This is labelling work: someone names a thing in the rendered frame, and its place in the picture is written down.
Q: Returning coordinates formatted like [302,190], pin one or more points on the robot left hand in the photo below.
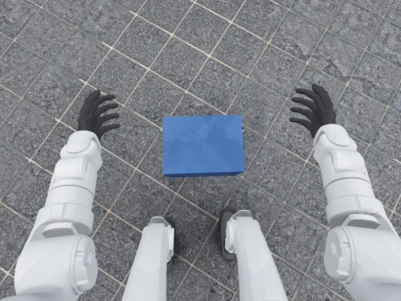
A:
[90,119]

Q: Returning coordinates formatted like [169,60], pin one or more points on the robot right hand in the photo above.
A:
[321,107]

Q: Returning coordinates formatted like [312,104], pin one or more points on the robot right forearm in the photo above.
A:
[349,193]

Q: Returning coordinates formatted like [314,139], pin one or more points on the left robot thigh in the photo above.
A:
[148,276]

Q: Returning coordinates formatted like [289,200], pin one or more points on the robot left upper arm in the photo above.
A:
[56,269]

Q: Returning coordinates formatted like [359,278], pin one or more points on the robot right upper arm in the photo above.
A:
[366,261]

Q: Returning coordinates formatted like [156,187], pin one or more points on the robot left forearm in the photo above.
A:
[68,206]

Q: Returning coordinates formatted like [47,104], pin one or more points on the robot right foot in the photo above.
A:
[225,216]

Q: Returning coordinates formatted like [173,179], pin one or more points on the carton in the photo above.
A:
[203,145]

